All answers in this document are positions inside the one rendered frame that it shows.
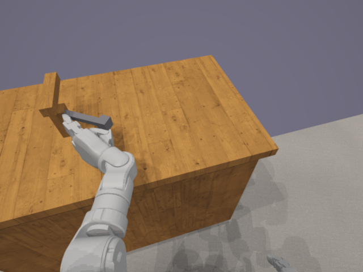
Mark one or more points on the tap lever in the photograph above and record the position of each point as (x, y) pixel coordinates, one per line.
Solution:
(102, 122)

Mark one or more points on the robot left hand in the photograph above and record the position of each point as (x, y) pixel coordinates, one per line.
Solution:
(89, 143)

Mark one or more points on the counter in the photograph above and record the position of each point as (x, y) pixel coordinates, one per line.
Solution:
(194, 139)

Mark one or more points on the robot left upper arm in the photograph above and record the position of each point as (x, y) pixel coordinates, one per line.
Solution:
(95, 254)

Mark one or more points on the left robot forearm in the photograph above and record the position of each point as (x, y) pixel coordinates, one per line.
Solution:
(108, 213)

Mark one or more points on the robot right hand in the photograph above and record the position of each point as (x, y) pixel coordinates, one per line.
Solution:
(281, 264)

